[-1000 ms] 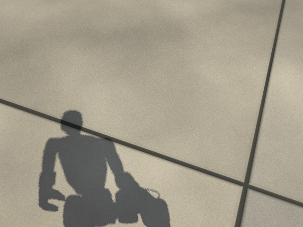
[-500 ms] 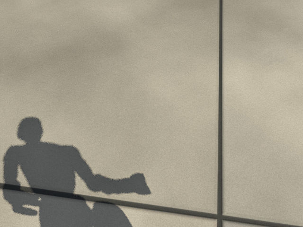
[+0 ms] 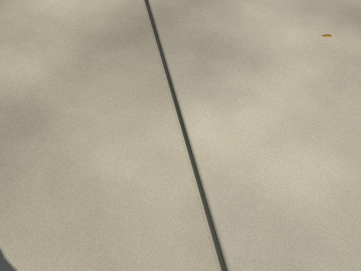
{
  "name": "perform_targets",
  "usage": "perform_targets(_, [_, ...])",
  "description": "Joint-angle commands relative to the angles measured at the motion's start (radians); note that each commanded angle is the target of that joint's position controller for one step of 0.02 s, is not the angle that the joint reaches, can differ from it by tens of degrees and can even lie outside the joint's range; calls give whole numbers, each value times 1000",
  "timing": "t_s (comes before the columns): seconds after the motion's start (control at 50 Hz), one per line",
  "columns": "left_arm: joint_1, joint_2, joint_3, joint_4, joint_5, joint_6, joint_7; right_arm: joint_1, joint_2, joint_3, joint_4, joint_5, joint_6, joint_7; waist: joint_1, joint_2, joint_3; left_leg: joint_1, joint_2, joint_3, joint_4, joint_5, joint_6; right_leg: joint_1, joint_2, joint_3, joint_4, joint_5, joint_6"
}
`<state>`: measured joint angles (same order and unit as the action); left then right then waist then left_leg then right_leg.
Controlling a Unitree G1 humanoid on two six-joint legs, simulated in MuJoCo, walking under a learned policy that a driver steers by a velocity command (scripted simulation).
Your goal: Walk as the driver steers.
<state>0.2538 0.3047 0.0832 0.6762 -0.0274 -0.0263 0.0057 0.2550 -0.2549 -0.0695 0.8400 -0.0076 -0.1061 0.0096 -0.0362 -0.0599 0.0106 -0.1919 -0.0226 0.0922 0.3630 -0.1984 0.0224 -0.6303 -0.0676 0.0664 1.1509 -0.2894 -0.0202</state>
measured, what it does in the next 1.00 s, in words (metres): walks ahead: right foot, then left foot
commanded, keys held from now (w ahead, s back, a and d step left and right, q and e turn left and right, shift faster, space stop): w+e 0.10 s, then w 0.20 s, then w+q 0.02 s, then q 0.68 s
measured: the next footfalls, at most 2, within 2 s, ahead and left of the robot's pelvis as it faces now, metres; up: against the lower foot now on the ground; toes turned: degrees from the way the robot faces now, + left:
right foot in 0.30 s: +0.31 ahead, -0.18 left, +0.00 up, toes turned -11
left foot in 0.78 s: +0.48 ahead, +0.04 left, +0.00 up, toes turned +4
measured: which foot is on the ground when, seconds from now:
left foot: down 0.00-0.32, up 0.34-0.76, down 0.78-1.00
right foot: up 0.00-0.28, down 0.30-0.80, up 0.82-1.00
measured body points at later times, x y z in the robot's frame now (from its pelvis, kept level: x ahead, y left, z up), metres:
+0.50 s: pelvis +0.25 -0.08 +0.00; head +0.29 -0.10 +0.45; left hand +0.42 +0.17 -0.10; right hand +0.31 -0.37 -0.13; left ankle +0.27 +0.09 -0.65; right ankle +0.27 -0.17 -0.74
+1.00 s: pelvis +0.38 -0.06 -0.01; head +0.43 -0.03 +0.44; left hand +0.51 +0.24 -0.12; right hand +0.56 -0.32 -0.10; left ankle +0.44 +0.03 -0.74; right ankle +0.40 -0.22 -0.68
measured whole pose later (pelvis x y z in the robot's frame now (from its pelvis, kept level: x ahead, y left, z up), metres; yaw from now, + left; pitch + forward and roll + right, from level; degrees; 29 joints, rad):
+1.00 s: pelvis +0.38 -0.06 -0.01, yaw +9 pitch +4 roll -2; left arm 0.08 0.29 0.07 0.73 0.00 0.01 0.04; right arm 0.18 -0.30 -0.08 0.68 0.00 0.01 -0.01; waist -0.02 -0.02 0.05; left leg -0.42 -0.06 -0.06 0.47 -0.11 0.06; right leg -0.54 0.00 0.07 1.02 -0.43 0.05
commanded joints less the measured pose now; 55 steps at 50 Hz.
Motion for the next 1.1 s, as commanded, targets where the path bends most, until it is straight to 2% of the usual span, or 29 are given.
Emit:
perform_targets(0.02, [-22, 33, 7, -95, 3, -6, -3, -36, -147, -33, -50, 1, -18, -4, 16, 132, -1, 96, 289, -179, -198, 244, 170, -141, -58, 43, -69, 105, 15])
perform_targets(0.12, [-168, 0, -11, -134, 6, -18, -33, 5, -177, -34, -27, 9, 0, -12, -39, 119, 32, 131, 260, -24, -196, 285, 133, -81, -37, -35, -354, 312, 4])
perform_targets(0.2, [-257, -4, -18, -177, 1, -24, -53, 76, -211, -37, 9, 32, 20, -4, -56, 120, 77, 214, 305, -9, -182, 326, 133, -44, -1, -81, -497, 229, -31])
perform_targets(0.24, [-241, 26, -6, -186, 8, -25, -57, 75, -237, -43, 19, 42, 31, -5, -18, 145, 57, 262, 321, 10, -104, 563, 122, 34, 41, -116, -546, 131, -66])
perform_targets(0.26, [-180, 54, 8, -174, 14, -25, -56, 70, -253, -45, 23, 45, 36, -9, 30, 166, 9, 272, 315, 31, -7, 741, 109, 143, 76, -139, -573, 105, -88])
perform_targets(0.28, [-33, 92, 33, -130, 16, -23, -51, 59, -249, -40, 25, 45, 43, -13, 118, 155, -75, 232, 285, 72, 165, 848, 86, 357, 118, -164, -643, 176, -120])
perform_targets(0.3, [125, 152, 61, -86, 16, -17, -36, 64, -215, -25, 16, 32, 39, -18, 187, 122, -170, 44, 247, 90, 392, 700, 48, 651, 75, -83, -616, 237, -152])
perform_targets(0.32, [199, 268, 77, -74, 26, -18, -21, 143, -88, 20, -30, -2, 20, -5, 138, -134, -307, -396, 102, 75, 807, -26, -15, 1046, -229, 405, -633, 181, -302])
perform_targets(0.34, [214, 220, 56, -91, 34, -25, -21, 140, -124, 20, -2, 25, -8, 6, 159, -127, -472, -481, 21, -141, 992, -414, -18, 1068, -371, 710, -782, 285, -384])
perform_targets(0.36, [148, 160, 32, -85, 46, -33, -29, 41, -199, -7, -28, 65, -10, 10, 161, -42, -329, -536, 70, -181, 1032, -361, -17, 945, -332, 490, -769, 489, -324])
perform_targets(0.38, [88, 127, 21, -76, 42, -40, -31, 0, -178, -1, -40, 65, -6, 6, 124, -24, -207, -526, 107, -171, 969, -305, -19, 792, -280, 297, -754, 667, -279])
perform_targets(0.4, [27, 91, 11, -68, 34, -45, -34, -3, -163, -3, -25, 42, 4, -1, 82, 19, -141, -495, 137, -166, 887, -262, -26, 670, -226, 186, -768, 711, -236])
perform_targets(0.42, [-23, 61, 3, -65, 34, -51, -36, 13, -152, -6, -14, 32, 25, -9, 42, 11, -100, -431, 155, -159, 845, -206, -26, 572, -184, 114, -820, 713, -203])
perform_targets(0.44, [-43, 68, 6, -59, 42, -60, -35, 75, -132, -5, 3, 36, 45, -11, 10, -43, -107, -348, 150, -166, 843, -177, -43, 491, -199, 69, -847, 773, -220])
perform_targets(0.48, [-88, 60, 6, -43, 50, -75, -29, 120, -111, -7, 23, 33, 69, -15, -21, -42, -87, -314, 127, -158, 796, -111, -74, 420, -179, -26, -888, 814, -222])
perform_targets(0.56, [-111, 75, 10, -13, 50, -64, 9, 2, -83, -2, -33, 17, 74, -12, -3, -27, -52, -343, 122, -131, 555, 91, -81, 424, -153, -155, -914, 730, -187])
perform_targets(0.68, [-89, 115, 25, 32, 26, -22, 32, -106, -98, -10, -123, 13, 85, 28, 45, -31, -50, -349, 104, -89, 347, 102, -42, 556, -215, -173, -839, 655, -174])
perform_targets(0.72, [-104, 124, 30, 36, 10, -9, 36, -103, -111, -20, -146, 12, 89, 40, 36, -38, -43, -340, 90, -69, 310, 18, -13, 574, -234, -165, -764, 654, -154])
perform_targets(0.76, [-122, 119, 31, 37, -3, 2, 44, -21, -126, -35, -137, 11, 85, 42, -10, -9, -74, -202, 29, -19, 173, 85, 32, 556, -188, -202, -589, 707, -101])
perform_targets(0.78, [-64, 106, 29, 46, 9, 1, 43, 47, -200, -62, -131, 6, 80, 27, -26, 95, -127, -44, 42, -93, 104, 426, 76, 491, -103, -237, -403, 599, -33])
perform_targets(0.8, [-45, 55, 10, 7, 57, -6, 37, 87, -320, -90, -146, -6, 79, 3, -3, 337, -187, 196, 273, -427, 130, 949, 226, 188, 40, -257, -65, 20, 59])
perform_targets(0.82, [-38, 45, -2, -4, 57, -10, 24, 99, -304, -75, -167, -23, 77, 7, -5, 343, -355, 331, 415, -712, 69, 899, 404, 32, 155, -57, 150, -436, 77])
perform_targets(0.84, [-72, 90, 8, 7, 25, -5, 13, 48, -254, -62, -190, -11, 75, 16, -24, 206, -344, 286, 376, -623, 43, 718, 370, -2, 99, 37, 206, -392, 61])
perform_targets(0.86, [-111, 90, 10, 2, 15, 3, 15, -13, -216, -53, -201, 8, 76, 13, -3, 147, -255, 198, 325, -533, 33, 549, 311, -37, 71, 30, 168, -314, 50])
perform_targets(0.88, [-128, 87, 14, 11, 26, 13, 26, -55, -188, -45, -206, 25, 85, 7, 13, 87, -178, 106, 279, -477, 7, 406, 258, -40, 47, 21, 94, -250, 53])
perform_targets(0.9, [-136, 97, 19, 7, 34, 24, 37, -90, -174, -40, -214, 28, 95, -3, 34, 107, -144, 16, 243, -445, -19, 303, 229, 4, 34, 19, 21, -197, 57])
perform_targets(0.94, [-113, 72, 16, 9, 34, 33, 40, -109, -184, -44, -233, 8, 108, -15, 54, 171, -137, -60, 194, -419, -43, 252, 210, 80, 61, -1, -61, -135, 68])
perform_targets(1.04, [-128, 47, 5, 13, 30, 26, 45, -94, -210, -58, -252, 12, 119, -44, 30, 193, -163, -58, 175, -454, -41, 83, 195, 130, 81, 21, -276, -63, 93])
perform_targets(1.1, [-135, 58, 8, 10, 25, 17, 34, -106, -210, -59, -267, 9, 131, -44, 18, 222, -145, -85, 165, -510, -48, -34, 184, 179, 94, 24, -373, -55, 89])
Velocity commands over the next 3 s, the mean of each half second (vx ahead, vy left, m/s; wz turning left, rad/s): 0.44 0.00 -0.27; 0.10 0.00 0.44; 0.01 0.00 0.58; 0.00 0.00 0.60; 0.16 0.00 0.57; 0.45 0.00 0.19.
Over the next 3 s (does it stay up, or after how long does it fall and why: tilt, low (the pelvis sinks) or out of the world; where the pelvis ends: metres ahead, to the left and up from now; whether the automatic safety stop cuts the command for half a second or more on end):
stays up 0.46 0.19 -0.01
